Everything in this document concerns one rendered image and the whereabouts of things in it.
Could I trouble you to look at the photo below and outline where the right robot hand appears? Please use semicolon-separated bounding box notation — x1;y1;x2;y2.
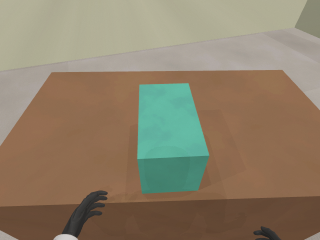
253;226;281;240

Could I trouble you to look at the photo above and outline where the carton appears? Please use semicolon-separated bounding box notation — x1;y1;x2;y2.
137;83;210;194

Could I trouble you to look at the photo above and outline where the pedestal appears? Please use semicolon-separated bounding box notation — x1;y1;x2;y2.
0;70;320;240

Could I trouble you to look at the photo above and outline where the left robot hand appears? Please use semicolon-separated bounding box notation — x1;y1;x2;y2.
62;190;108;238

